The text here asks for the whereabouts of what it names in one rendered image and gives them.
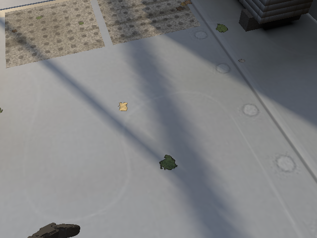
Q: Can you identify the left robot hand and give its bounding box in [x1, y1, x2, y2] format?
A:
[27, 223, 80, 238]

